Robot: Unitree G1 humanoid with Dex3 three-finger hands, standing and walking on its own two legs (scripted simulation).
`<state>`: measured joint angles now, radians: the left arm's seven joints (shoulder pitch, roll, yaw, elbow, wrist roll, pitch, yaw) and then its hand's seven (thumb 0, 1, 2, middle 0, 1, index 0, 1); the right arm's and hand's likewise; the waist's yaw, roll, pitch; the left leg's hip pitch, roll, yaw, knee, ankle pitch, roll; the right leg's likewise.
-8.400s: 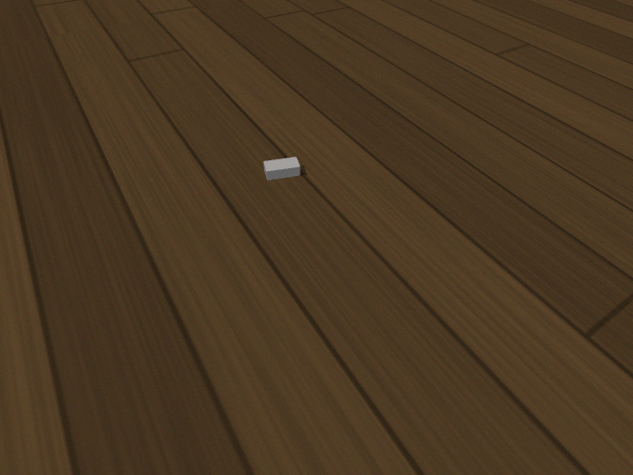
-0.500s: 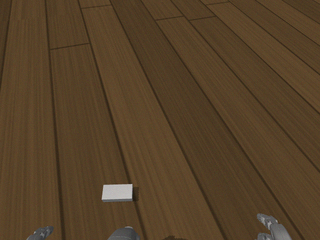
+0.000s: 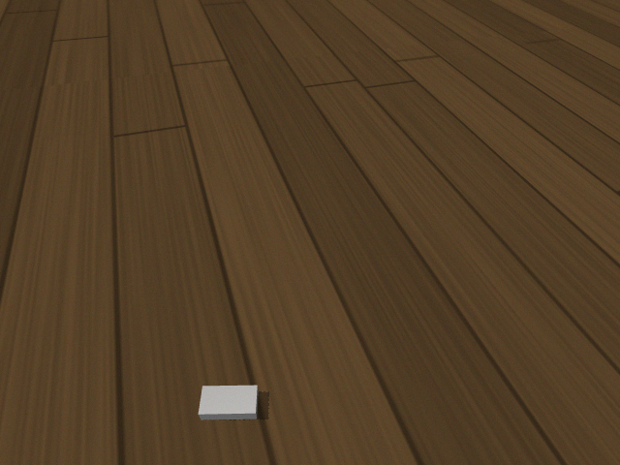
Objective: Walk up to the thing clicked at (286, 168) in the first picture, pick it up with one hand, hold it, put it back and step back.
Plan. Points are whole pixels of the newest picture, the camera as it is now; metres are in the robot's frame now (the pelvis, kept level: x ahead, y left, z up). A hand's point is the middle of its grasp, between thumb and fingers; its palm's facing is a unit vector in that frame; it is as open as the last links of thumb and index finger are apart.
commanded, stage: walk up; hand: left
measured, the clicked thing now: (229, 402) +0.43 +0.22 -0.76
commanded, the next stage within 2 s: none
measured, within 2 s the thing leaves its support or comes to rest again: neither
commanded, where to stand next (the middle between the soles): +0.10 -0.01 m, yaw +1 degrees
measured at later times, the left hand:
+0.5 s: hand (112, 457) +0.17 +0.29 -0.17, palm faces -0.05 -0.94 -0.34, open 7.4 cm
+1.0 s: hand (143, 444) +0.19 +0.25 -0.18, palm faces +0.05 -0.95 -0.29, open 7.3 cm
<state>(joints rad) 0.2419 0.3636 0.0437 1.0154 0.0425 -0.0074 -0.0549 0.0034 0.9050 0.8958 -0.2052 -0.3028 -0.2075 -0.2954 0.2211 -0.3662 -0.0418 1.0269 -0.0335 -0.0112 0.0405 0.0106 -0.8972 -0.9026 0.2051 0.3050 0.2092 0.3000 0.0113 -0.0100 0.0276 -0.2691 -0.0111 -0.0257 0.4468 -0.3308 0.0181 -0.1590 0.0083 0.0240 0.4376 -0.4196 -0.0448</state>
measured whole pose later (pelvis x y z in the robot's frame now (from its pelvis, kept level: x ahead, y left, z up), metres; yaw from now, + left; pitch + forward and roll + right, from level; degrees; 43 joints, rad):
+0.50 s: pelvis +0.08 +0.02 -0.01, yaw +0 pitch -4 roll -1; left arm 0.17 0.42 0.05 0.93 -0.01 0.03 -0.01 0.00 0.91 0.90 -0.20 -0.30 -0.20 -0.29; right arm 0.30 -0.35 -0.04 0.94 -0.01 -0.01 -0.02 0.01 -0.90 -0.90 0.21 0.31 0.21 0.30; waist -0.03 -0.06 0.18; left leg -0.14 0.00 0.04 0.51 -0.30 0.04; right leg -0.46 -0.02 0.08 0.78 -0.27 0.00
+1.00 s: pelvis +0.04 +0.00 -0.04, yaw +3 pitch -3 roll +1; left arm 0.06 0.37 0.06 0.80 0.03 0.08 -0.01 0.00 0.90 0.90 -0.21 -0.30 -0.21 -0.30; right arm 0.22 -0.37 -0.02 0.93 -0.04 0.01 -0.02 0.01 -0.90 -0.90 0.20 0.30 0.21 0.30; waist 0.01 -0.10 0.12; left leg -0.23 -0.04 0.03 0.71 -0.42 0.03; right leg -0.50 -0.02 0.00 0.80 -0.37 -0.02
